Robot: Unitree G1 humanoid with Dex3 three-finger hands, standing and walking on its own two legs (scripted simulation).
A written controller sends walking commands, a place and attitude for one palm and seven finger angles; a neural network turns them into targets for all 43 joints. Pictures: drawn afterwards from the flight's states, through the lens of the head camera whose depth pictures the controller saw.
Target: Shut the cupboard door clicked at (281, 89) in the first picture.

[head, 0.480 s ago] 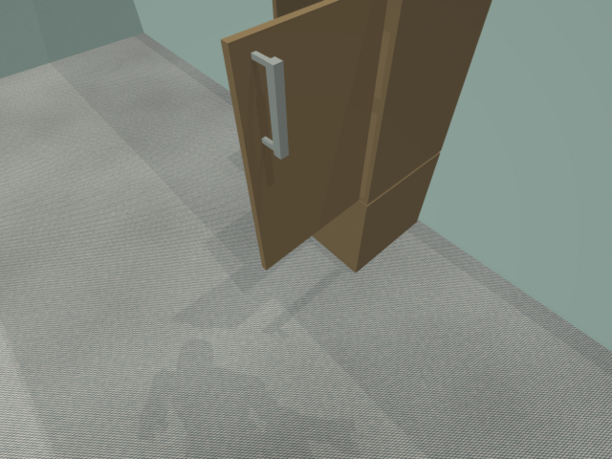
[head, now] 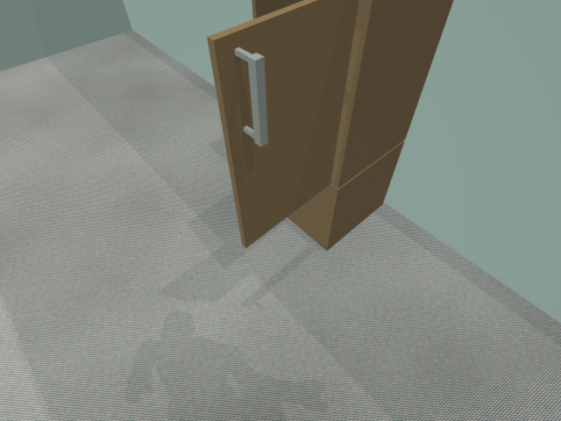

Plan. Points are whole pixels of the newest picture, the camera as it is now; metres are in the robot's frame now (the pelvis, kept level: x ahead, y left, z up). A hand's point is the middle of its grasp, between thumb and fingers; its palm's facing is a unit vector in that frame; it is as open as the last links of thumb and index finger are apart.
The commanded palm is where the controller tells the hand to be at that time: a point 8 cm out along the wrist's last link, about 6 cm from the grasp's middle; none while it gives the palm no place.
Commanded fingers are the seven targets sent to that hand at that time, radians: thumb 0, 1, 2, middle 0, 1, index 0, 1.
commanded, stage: look at it before walking up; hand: left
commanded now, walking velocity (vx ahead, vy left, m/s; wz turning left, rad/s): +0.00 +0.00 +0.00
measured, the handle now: (251, 100) +0.62 +0.09 +0.12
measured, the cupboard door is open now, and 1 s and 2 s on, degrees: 92 92 92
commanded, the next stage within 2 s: walk around to get in front in 0.36 s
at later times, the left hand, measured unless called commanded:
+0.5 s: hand out of the picture +0.07 +0.25 -0.16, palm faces -0.03 -0.94 -0.35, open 7.4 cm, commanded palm none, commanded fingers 0.00 0.90 0.90 -0.20 -0.30 -0.20 -0.30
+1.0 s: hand out of the picture +0.07 +0.18 -0.18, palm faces -0.17 -0.94 -0.29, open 7.4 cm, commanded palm none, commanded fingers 0.00 0.90 0.90 -0.20 -0.30 -0.20 -0.30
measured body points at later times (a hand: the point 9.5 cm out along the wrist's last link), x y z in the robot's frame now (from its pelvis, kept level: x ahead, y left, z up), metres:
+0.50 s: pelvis +0.00 +0.00 +0.00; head +0.03 -0.01 +0.45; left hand +0.07 +0.30 -0.13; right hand +0.08 -0.29 -0.14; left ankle +0.02 +0.13 -0.75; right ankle -0.05 -0.09 -0.75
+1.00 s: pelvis -0.03 -0.02 -0.03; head +0.02 -0.05 +0.42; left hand +0.08 +0.23 -0.16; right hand -0.02 -0.27 -0.19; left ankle +0.00 +0.13 -0.72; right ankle -0.05 -0.10 -0.75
